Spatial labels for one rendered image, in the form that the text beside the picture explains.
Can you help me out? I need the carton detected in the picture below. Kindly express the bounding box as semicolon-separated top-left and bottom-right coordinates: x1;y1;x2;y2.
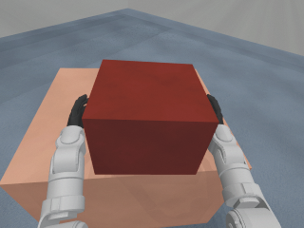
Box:
82;59;219;175

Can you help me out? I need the robot right upper arm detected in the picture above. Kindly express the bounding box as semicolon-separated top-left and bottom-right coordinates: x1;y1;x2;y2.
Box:
225;207;280;228

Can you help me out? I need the pedestal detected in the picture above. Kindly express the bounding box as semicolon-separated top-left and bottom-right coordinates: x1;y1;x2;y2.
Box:
0;67;252;228

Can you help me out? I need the left robot forearm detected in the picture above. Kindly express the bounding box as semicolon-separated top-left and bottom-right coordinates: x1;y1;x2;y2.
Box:
37;125;86;228

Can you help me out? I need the right robot forearm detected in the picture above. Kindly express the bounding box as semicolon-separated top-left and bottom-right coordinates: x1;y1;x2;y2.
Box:
208;124;281;228

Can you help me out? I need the right robot hand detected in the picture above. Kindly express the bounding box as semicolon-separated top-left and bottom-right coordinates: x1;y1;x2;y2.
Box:
207;94;224;125

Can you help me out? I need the left robot hand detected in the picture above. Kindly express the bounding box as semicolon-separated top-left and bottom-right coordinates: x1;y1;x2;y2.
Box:
66;94;89;129

